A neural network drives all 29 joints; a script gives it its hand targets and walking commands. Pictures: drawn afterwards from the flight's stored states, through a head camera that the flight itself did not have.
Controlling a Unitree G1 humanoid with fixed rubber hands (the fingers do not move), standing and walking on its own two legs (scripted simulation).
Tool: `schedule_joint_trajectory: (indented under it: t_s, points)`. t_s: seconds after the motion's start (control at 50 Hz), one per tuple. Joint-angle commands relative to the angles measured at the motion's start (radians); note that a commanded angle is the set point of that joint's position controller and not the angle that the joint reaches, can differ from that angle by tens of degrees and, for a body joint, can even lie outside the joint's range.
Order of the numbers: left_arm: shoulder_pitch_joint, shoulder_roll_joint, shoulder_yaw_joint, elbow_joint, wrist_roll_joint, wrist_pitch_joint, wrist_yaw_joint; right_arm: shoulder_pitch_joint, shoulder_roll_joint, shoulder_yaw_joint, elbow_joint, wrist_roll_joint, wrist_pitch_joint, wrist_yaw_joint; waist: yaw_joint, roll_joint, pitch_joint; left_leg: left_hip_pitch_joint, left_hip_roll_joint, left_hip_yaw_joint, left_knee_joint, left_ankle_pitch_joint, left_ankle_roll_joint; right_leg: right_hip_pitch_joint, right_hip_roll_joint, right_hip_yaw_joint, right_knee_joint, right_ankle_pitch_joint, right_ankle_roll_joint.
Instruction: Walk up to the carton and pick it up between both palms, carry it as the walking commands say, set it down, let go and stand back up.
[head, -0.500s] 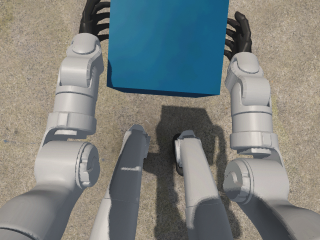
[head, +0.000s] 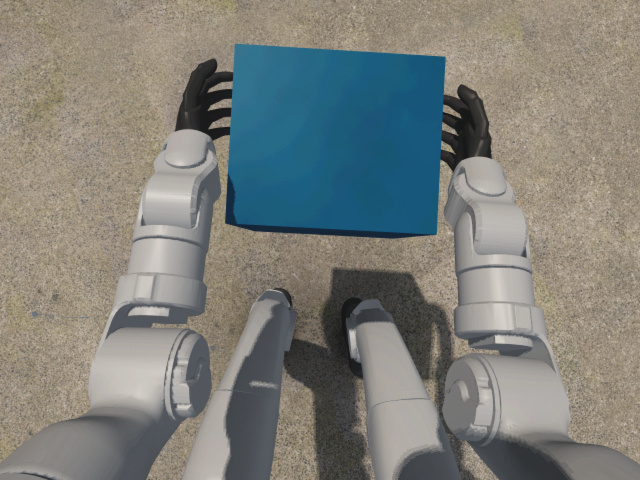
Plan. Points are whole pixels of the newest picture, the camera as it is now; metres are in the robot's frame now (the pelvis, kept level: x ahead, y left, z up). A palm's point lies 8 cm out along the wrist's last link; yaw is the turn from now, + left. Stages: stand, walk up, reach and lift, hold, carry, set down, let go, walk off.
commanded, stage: reach and lift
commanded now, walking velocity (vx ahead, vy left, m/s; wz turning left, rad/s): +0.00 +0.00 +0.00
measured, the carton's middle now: (330, 161) +0.45 +0.01 -0.13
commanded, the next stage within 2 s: hold in 1.94 s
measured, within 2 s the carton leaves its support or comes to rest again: neither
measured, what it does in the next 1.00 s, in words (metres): rises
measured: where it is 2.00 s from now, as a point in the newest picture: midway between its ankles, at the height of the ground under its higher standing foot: (314, 345)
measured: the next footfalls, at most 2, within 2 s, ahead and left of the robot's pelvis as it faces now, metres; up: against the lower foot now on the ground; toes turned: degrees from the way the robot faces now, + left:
none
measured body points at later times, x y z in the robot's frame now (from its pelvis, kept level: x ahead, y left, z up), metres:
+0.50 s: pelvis +0.07 +0.00 +0.05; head +0.13 +0.02 +0.50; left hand +0.45 +0.16 +0.05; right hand +0.44 -0.15 +0.05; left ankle +0.14 +0.11 -0.66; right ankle +0.12 -0.13 -0.66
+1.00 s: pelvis +0.12 -0.01 +0.08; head +0.08 +0.00 +0.53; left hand +0.42 +0.15 +0.09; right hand +0.41 -0.16 +0.10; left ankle +0.14 +0.11 -0.66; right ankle +0.12 -0.13 -0.66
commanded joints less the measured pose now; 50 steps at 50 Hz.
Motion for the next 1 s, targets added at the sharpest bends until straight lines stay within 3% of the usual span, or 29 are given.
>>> schedule_joint_trajectory:
  t_s: [0.0,0.06,0.12,0.14,0.16,0.2,0.26,0.3,0.36,0.44,0.58,0.66,0.7,0.72,0.8,0.98]
  points:
    - [-0.676,-1.167,-0.653,-0.192,-0.224,-0.071,-0.347,-0.844,1.068,0.740,-0.207,0.237,-0.091,0.331,-0.015,0.013,-2.182,0.671,-0.022,0.051,-0.153,0.150,0.024,0.348,0.032,-0.073,-0.177,0.111,-0.027]
    - [-0.630,-1.174,-0.635,-0.150,-0.199,-0.071,-0.353,-0.817,1.082,0.724,-0.181,0.224,-0.093,0.335,-0.010,0.012,-2.087,0.665,-0.019,0.053,-0.183,0.140,0.029,0.357,0.026,-0.064,-0.213,0.100,-0.027]
    - [-0.620,-1.181,-0.649,-0.189,-0.198,-0.077,-0.357,-0.780,1.095,0.735,-0.191,0.222,-0.094,0.342,-0.005,0.010,-2.051,0.681,-0.017,0.050,-0.216,0.168,0.028,0.393,0.028,-0.063,-0.239,0.134,-0.028]
    - [-0.587,-1.184,-0.629,-0.132,-0.179,-0.074,-0.358,-0.767,1.095,0.715,-0.155,0.214,-0.095,0.343,-0.002,0.015,-1.971,0.654,-0.012,0.050,-0.223,0.144,0.031,0.365,0.024,-0.056,-0.248,0.107,-0.027]
    - [-0.581,-1.213,-0.649,-0.165,-0.191,-0.074,-0.359,-0.765,1.101,0.734,-0.200,0.221,-0.097,0.345,-0.012,0.015,-2.005,0.710,-0.015,0.045,-0.234,0.179,0.029,0.403,0.028,-0.061,-0.257,0.145,-0.029]
    - [-0.538,-1.201,-0.605,-0.096,-0.157,-0.072,-0.365,-0.705,1.104,0.685,-0.111,0.192,-0.092,0.347,-0.007,0.017,-1.834,0.636,-0.006,0.049,-0.258,0.127,0.030,0.362,0.022,-0.055,-0.283,0.095,-0.029]
    - [-0.470,-1.233,-0.588,-0.079,-0.144,-0.070,-0.368,-0.637,1.145,0.685,-0.099,0.193,-0.090,0.350,0.010,0.023,-1.682,0.632,0.002,0.052,-0.284,0.176,0.029,0.364,0.023,-0.052,-0.306,0.143,-0.030]
    - [-0.394,-1.248,-0.534,0.001,-0.120,-0.060,-0.377,-0.549,1.166,0.629,-0.009,0.160,-0.077,0.354,0.002,0.022,-1.448,0.565,0.013,0.047,-0.324,0.125,0.030,0.331,0.017,-0.050,-0.335,0.104,-0.037]
    - [-0.373,-1.266,-0.477,0.057,-0.094,-0.048,-0.394,-0.553,1.151,0.574,0.031,0.136,-0.071,0.372,0.001,0.031,-1.263,0.542,0.018,0.037,-0.373,-0.001,0.033,0.318,0.007,-0.047,-0.384,0.003,-0.050]
    - [-0.292,-1.243,-0.409,0.109,-0.066,-0.030,-0.403,-0.431,1.146,0.498,0.114,0.090,-0.050,0.381,-0.005,0.032,-1.130,0.564,0.024,0.042,-0.421,0.019,0.028,0.336,-0.002,-0.056,-0.437,0.010,-0.056]
    - [-0.111,-1.242,-0.457,0.033,-0.094,-0.001,-0.398,-0.221,1.140,0.541,0.033,0.101,-0.019,0.371,-0.026,0.043,-1.112,0.704,0.014,0.035,-0.477,0.337,0.014,0.499,-0.010,-0.043,-0.494,0.284,-0.049]
    - [-0.010,-1.263,-0.556,-0.085,-0.143,0.018,-0.386,-0.168,1.163,0.675,-0.139,0.162,0.000,0.358,-0.015,0.021,-1.172,0.802,0.008,0.019,-0.488,0.531,0.011,0.599,-0.005,-0.029,-0.517,0.444,-0.034]
    - [0.003,-1.248,-0.585,-0.128,-0.159,0.031,-0.384,-0.136,1.169,0.712,-0.174,0.176,0.019,0.348,-0.025,-0.011,-1.141,0.792,0.004,0.018,-0.503,0.516,0.013,0.629,-0.008,-0.026,-0.530,0.476,-0.024]
    - [-0.005,-1.255,-0.627,-0.191,-0.176,0.035,-0.383,-0.132,1.187,0.747,-0.214,0.198,0.026,0.349,-0.024,0.009,-1.186,0.830,0.001,0.015,-0.511,0.538,0.010,0.656,-0.004,-0.025,-0.534,0.487,-0.022]
    - [0.042,-1.233,-0.636,-0.214,-0.177,0.072,-0.381,-0.118,1.188,0.788,-0.261,0.217,0.063,0.343,-0.015,0.001,-1.110,0.815,-0.007,0.024,-0.532,0.477,0.015,0.670,-0.009,-0.023,-0.560,0.462,-0.015]
    - [0.071,-1.214,-0.671,-0.285,-0.190,0.159,-0.382,-0.054,1.168,0.786,-0.278,0.213,0.152,0.342,-0.033,0.029,-0.954,0.830,0.002,0.037,-0.585,0.346,0.008,0.690,-0.018,-0.026,-0.614,0.352,-0.024]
